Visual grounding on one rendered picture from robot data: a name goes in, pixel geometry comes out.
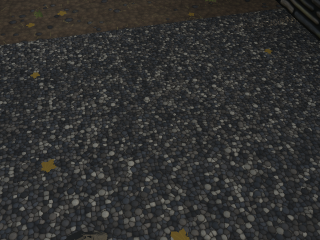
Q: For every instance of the left robot hand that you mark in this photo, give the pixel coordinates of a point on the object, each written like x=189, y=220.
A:
x=90, y=235

